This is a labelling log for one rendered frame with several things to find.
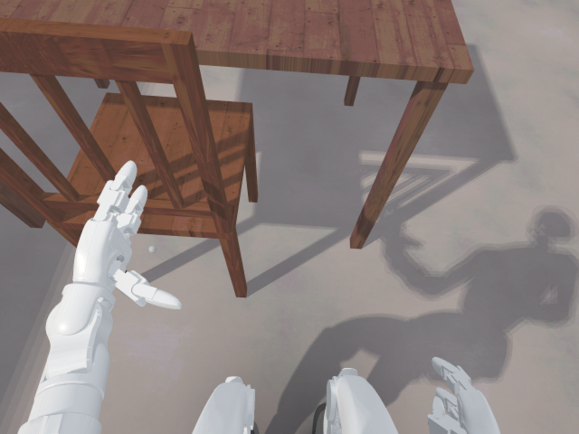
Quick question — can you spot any robot left forearm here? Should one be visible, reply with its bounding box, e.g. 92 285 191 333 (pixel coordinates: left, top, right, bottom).
17 282 116 434

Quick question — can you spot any chair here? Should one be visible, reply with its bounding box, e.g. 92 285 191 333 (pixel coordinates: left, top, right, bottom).
0 17 258 297

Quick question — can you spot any robot left hand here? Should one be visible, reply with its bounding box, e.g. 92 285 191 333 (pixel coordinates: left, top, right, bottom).
72 160 182 309

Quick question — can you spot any right robot thigh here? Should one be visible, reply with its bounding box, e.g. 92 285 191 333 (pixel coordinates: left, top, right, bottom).
326 374 398 434

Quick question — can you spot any left robot thigh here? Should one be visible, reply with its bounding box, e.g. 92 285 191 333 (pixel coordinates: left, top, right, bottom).
192 382 255 434

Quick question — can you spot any robot thigh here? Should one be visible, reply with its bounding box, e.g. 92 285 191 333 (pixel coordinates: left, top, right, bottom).
326 374 398 434
192 382 255 434

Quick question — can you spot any table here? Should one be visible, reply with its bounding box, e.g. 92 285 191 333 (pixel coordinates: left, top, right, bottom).
0 0 474 249

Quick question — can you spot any robot right hand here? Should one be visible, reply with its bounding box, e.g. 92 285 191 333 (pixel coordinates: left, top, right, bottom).
428 357 500 434

